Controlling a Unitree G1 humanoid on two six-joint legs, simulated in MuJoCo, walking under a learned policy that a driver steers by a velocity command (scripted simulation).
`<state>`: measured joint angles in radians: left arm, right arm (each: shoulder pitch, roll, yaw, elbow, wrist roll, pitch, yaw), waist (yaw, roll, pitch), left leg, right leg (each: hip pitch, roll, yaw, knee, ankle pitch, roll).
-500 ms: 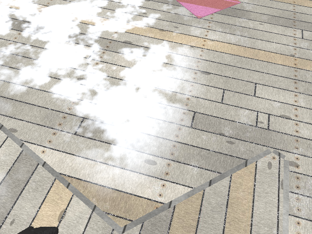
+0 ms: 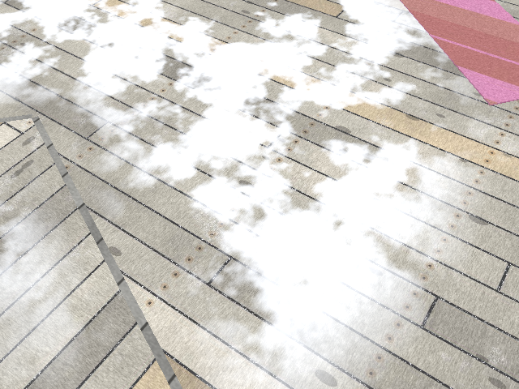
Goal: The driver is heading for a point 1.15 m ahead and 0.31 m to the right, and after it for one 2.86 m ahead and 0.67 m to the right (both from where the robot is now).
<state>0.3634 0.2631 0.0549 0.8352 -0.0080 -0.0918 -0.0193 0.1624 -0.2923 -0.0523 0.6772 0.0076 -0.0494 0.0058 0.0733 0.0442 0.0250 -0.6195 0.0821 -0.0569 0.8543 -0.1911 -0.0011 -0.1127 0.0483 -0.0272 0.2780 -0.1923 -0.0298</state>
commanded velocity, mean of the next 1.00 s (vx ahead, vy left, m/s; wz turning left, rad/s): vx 0.50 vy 0.00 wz -0.34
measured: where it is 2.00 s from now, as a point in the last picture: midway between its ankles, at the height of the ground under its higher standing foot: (400, 223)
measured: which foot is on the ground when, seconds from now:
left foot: up 0.00-0.18, down 0.20-0.76, up 0.78-1.00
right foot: down 0.00-0.20, up 0.22-0.74, down 0.76-1.00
